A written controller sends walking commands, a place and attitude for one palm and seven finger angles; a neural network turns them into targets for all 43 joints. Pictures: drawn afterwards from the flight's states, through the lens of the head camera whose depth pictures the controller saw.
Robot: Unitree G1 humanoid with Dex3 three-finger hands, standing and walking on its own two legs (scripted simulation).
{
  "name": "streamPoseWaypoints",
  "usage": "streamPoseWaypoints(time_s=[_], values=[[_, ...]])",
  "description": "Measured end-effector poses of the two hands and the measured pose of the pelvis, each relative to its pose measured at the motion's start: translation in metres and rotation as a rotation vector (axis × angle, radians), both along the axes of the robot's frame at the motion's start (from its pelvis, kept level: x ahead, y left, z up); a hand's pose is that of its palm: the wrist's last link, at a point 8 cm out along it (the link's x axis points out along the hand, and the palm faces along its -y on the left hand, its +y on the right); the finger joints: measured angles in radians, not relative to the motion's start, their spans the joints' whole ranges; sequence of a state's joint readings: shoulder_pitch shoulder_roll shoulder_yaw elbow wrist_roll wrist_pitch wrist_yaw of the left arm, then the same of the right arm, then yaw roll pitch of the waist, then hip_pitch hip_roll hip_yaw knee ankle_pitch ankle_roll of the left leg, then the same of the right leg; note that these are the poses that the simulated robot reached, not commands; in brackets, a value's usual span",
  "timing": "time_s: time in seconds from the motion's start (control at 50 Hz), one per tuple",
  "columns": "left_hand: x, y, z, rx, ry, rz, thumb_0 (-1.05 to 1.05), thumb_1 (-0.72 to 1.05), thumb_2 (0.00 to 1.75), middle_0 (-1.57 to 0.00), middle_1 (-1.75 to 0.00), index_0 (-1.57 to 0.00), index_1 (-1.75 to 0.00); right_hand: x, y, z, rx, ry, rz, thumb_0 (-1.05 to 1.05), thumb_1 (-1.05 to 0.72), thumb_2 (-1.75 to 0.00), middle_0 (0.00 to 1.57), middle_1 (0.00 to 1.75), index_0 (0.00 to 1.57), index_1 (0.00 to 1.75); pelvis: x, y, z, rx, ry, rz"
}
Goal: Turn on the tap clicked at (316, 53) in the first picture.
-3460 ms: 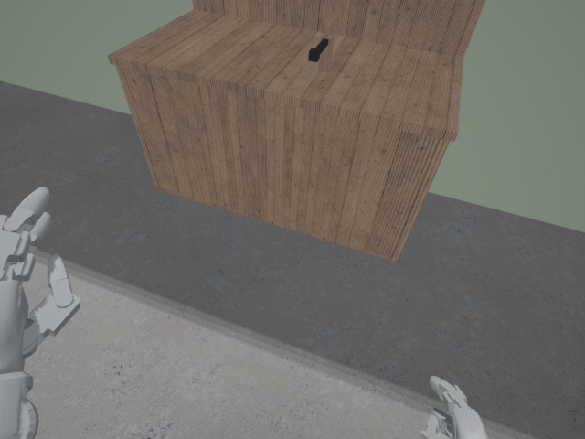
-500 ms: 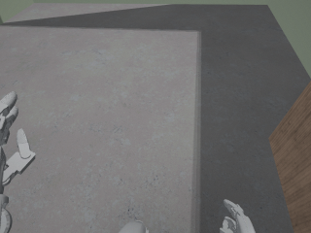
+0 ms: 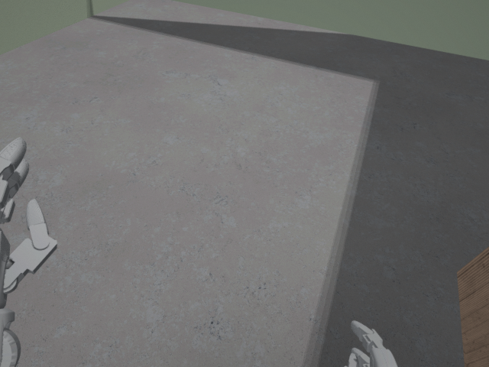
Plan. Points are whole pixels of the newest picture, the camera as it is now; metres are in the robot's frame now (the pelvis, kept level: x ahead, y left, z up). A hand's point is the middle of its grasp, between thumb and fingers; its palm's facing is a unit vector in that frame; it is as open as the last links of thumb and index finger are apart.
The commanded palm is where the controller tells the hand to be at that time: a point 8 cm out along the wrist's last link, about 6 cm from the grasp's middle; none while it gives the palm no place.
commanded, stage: walk to a spot facing it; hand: left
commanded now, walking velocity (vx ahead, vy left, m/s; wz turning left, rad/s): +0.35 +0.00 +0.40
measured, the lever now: out of the picture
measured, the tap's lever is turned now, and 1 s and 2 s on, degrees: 0 0 0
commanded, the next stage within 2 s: turn to face it in 0.86 s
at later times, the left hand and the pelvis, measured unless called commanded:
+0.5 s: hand (15, 241) +0.21 +0.28 +0.18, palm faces +0.63 -0.68 -0.36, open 7.4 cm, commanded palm +0.15 +0.31 +0.18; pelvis +0.06 +0.00 -0.02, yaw +13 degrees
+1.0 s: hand (40, 207) +0.27 +0.29 +0.17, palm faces +0.70 -0.57 -0.42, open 7.4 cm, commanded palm +0.19 +0.31 +0.18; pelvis +0.17 -0.02 +0.00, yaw +26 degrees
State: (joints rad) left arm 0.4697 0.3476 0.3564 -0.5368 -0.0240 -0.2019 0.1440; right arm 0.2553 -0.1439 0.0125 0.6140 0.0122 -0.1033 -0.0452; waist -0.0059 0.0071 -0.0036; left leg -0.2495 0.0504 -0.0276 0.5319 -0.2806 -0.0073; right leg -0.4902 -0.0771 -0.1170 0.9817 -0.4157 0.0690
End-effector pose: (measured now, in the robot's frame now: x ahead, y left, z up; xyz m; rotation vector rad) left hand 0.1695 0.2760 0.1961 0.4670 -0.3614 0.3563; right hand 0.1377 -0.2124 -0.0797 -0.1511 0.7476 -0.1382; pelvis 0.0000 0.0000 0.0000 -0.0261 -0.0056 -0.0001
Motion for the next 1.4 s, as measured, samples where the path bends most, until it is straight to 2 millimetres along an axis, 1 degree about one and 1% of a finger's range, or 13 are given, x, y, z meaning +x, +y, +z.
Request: streamPoseWaypoints(time_s=[0.08, 0.18, 0.32, 0.42, 0.52, 0.58, 0.74, 0.88, 1.04, 1.16, 1.26, 1.34, 1.4], values=[[-0.012, -0.006, 0.001, 0.035, 0.047, 0.066, 0.02, 0.89, 0.9, -0.21, -0.3, -0.21, -0.31, 0.007, 0.014, -0.017, 0.059, 0.038, 0.081, 0.01, -0.9, -0.9, 0.2, 0.3, 0.2, 0.3, 0.004, -0.012, -0.001, 0.0, -0.004, 0.032], [-0.016, -0.014, -0.008, 0.044, 0.062, 0.154, 0.02, 0.88, 0.89, -0.21, -0.3, -0.21, -0.31, 0.028, 0.005, -0.042, 0.051, 0.092, 0.187, 0.01, -0.9, -0.9, 0.2, 0.3, 0.2, 0.3, 0.007, -0.028, -0.013, 0.03, -0.012, 0.106], [-0.019, -0.011, -0.002, 0.024, 0.104, 0.198, 0.02, 0.88, 0.89, -0.21, -0.3, -0.21, -0.31, 0.069, -0.029, -0.014, -0.066, 0.095, 0.191, 0.02, -0.9, -0.9, 0.2, 0.3, 0.2, 0.3, 0.027, -0.029, 0.004, 0.073, 0.003, 0.178], [-0.017, 0.01, 0.001, 0.024, 0.063, 0.252, 0.02, 0.88, 0.89, -0.21, -0.3, -0.22, -0.31, 0.107, -0.034, 0.007, -0.157, 0.044, 0.207, 0.02, -0.9, -0.9, 0.2, 0.3, 0.2, 0.3, 0.047, -0.018, 0.004, 0.073, 0.019, 0.217], [-0.002, 0.036, -0.01, 0.014, -0.053, 0.279, 0.02, 0.88, 0.89, -0.21, -0.3, -0.21, -0.31, 0.148, -0.011, 0.006, -0.181, -0.05, 0.21, 0.01, -0.9, -0.9, 0.19, 0.3, 0.2, 0.3, 0.064, 0.001, -0.019, 0.055, 0.0, 0.238], [0.014, 0.045, -0.015, 0.017, -0.043, 0.279, 0.02, 0.88, 0.9, -0.21, -0.3, -0.21, -0.31, 0.161, 0.017, 0.003, -0.1, -0.056, 0.227, 0.01, -0.91, -0.9, 0.19, 0.3, 0.19, 0.3, 0.073, -0.001, -0.017, 0.051, -0.006, 0.262], [0.025, 0.02, 0.012, 0.095, 0.034, 0.273, 0.02, 0.88, 0.89, -0.21, -0.3, -0.21, -0.31, 0.178, 0.071, -0.009, 0.077, 0.002, 0.347, 0.01, -0.9, -0.9, 0.2, 0.3, 0.2, 0.3, 0.111, -0.01, -0.003, 0.013, 0.017, 0.304], [0.035, 0.025, -0.006, 0.062, 0.081, 0.449, 0.02, 0.88, 0.89, -0.21, -0.3, -0.21, -0.31, 0.217, 0.059, -0.045, 0.036, 0.113, 0.453, 0.01, -0.9, -0.9, 0.2, 0.3, 0.2, 0.3, 0.145, -0.021, -0.014, 0.038, -0.004, 0.383], [0.05, 0.032, -0.01, -0.006, 0.109, 0.466, 0.02, 0.88, 0.89, -0.21, -0.3, -0.21, -0.31, 0.278, 0.035, -0.009, -0.129, 0.082, 0.446, 0.02, -0.9, -0.9, 0.2, 0.3, 0.2, 0.3, 0.173, -0.011, 0.001, 0.065, 0.02, 0.451], [0.063, 0.059, -0.003, 0.059, -0.009, 0.435, 0.02, 0.88, 0.89, -0.21, -0.3, -0.21, -0.31, 0.317, 0.055, 0.007, -0.18, -0.04, 0.399, 0.01, -0.9, -0.9, 0.19, 0.3, 0.2, 0.3, 0.189, 0.015, -0.013, 0.031, 0.01, 0.412], [0.094, 0.08, -0.007, 0.025, -0.02, 0.43, 0.02, 0.88, 0.89, -0.21, -0.3, -0.21, -0.31, 0.322, 0.092, 0.014, -0.067, -0.079, 0.418, 0.01, -0.91, -0.9, 0.19, 0.3, 0.2, 0.3, 0.198, 0.017, -0.007, 0.023, 0.007, 0.369], [0.121, 0.062, -0.006, 0.009, 0.032, 0.356, 0.02, 0.89, 0.9, -0.2, -0.3, -0.21, -0.31, 0.314, 0.107, 0.013, 0.047, -0.093, 0.437, 0.01, -0.9, -0.9, 0.2, 0.3, 0.2, 0.3, 0.205, 0.013, -0.003, 0.012, 0.015, 0.319], [0.138, 0.041, -0.004, 0.053, 0.086, 0.291, 0.02, 0.89, 0.9, -0.2, -0.3, -0.21, -0.31, 0.307, 0.102, 0.002, 0.106, -0.079, 0.423, 0.01, -0.9, -0.9, 0.2, 0.3, 0.2, 0.3, 0.211, 0.004, -0.006, 0.019, 0.017, 0.28]])
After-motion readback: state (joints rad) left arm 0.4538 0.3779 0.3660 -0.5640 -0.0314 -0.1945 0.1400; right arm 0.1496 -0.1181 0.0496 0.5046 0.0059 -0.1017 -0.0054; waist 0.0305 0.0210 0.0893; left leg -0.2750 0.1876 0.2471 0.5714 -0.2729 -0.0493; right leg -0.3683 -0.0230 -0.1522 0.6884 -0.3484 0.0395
